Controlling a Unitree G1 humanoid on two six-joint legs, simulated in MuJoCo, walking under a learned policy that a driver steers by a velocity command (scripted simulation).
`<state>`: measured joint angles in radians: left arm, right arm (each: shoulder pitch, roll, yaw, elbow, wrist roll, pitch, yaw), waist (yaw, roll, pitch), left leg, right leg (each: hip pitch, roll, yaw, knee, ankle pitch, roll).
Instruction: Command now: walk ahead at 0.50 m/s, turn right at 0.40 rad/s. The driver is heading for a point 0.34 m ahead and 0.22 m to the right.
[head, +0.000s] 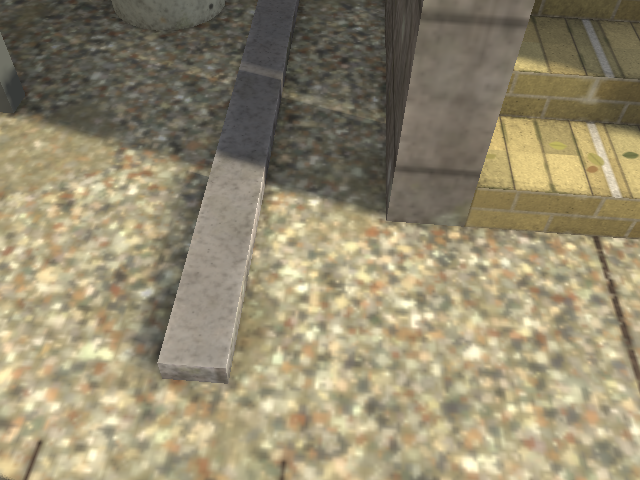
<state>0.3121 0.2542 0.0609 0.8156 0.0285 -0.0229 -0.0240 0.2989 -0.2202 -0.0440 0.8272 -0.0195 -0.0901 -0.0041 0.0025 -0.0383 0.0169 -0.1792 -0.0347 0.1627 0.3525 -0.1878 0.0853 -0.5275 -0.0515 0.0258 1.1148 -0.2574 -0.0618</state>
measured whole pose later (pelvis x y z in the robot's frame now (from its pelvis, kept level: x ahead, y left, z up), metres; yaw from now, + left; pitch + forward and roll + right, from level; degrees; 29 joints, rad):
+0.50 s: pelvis +0.26 -0.07 -0.01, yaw -15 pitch +0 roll +0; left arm 0.22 0.26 0.06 0.82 0.01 -0.03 0.00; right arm 0.25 -0.23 -0.04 0.83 -0.02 -0.05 -0.01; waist -0.01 0.01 0.08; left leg -0.45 0.08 0.02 1.23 -0.36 0.00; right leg -0.29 0.11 -0.07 0.46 -0.18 -0.14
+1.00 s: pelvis +0.40 -0.07 -0.01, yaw -18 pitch -1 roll +0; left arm 0.25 0.21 0.01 0.98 0.01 0.01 0.03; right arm 0.23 -0.18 0.00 0.94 -0.02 -0.01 -0.04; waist 0.01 -0.02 0.04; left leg -0.28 -0.01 0.06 0.47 -0.17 0.05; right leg -0.14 0.05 0.01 0.51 -0.39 -0.07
